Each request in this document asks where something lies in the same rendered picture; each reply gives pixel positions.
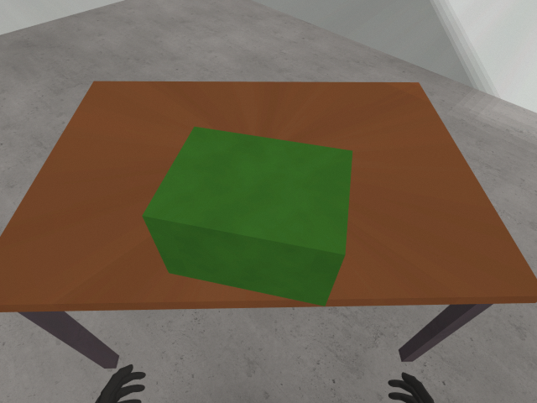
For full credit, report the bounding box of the carton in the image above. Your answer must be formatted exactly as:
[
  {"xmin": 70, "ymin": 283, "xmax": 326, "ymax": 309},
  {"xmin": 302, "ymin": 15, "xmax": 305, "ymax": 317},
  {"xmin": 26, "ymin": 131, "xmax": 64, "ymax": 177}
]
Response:
[{"xmin": 142, "ymin": 127, "xmax": 352, "ymax": 306}]

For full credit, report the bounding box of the robot right hand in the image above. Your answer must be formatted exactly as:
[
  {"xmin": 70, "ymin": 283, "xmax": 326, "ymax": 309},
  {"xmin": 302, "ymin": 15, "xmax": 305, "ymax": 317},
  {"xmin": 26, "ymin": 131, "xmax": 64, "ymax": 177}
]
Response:
[{"xmin": 388, "ymin": 372, "xmax": 435, "ymax": 403}]

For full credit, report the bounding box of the robot left hand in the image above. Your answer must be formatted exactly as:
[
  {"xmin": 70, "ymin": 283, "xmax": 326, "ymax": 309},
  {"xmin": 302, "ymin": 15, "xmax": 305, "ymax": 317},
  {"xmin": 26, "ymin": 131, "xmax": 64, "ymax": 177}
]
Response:
[{"xmin": 95, "ymin": 364, "xmax": 146, "ymax": 403}]

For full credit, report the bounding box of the table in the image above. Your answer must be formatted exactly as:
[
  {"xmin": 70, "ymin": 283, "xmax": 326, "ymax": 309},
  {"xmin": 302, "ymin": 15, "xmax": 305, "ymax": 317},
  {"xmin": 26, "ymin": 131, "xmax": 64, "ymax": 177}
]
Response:
[{"xmin": 0, "ymin": 81, "xmax": 537, "ymax": 369}]

